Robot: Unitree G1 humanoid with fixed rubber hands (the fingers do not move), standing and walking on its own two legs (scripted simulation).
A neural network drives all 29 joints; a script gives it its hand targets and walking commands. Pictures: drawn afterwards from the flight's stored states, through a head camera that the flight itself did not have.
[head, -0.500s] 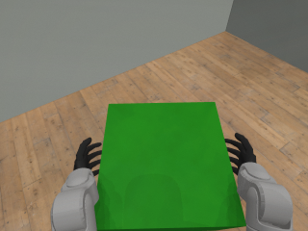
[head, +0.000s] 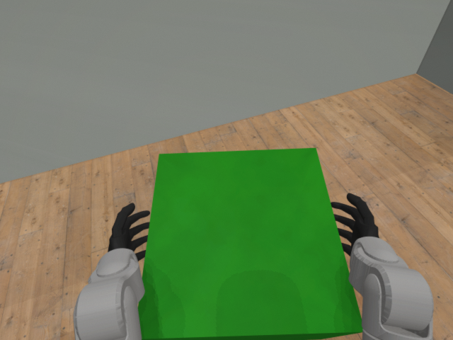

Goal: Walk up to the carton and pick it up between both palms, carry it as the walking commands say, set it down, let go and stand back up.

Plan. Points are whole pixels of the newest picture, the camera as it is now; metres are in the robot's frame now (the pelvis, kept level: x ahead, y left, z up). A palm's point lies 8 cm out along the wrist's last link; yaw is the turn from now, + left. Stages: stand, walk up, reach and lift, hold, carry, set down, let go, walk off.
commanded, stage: carry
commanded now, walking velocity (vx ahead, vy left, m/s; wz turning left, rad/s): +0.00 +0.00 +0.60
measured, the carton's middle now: (240, 247) +0.30 -0.01 +0.01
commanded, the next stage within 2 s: none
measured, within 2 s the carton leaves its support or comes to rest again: neither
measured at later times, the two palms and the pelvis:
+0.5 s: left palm (21, 280) +0.22 +0.30 +0.11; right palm (250, 198) +0.33 -0.03 +0.10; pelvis +0.04 +0.06 +0.01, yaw +17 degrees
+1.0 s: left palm out of the picture +0.18 +0.30 +0.12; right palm (237, 195) +0.35 -0.01 +0.10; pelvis +0.04 +0.04 +0.01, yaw +30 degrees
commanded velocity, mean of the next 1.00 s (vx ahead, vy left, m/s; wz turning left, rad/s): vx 0.00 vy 0.00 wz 0.60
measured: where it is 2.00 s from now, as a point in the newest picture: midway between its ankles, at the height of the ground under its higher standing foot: outside the picture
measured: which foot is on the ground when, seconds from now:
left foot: up 0.00-0.06, down 0.08-0.68, up 0.70-1.00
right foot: down 0.00-0.10, up 0.12-0.66, down 0.68-1.00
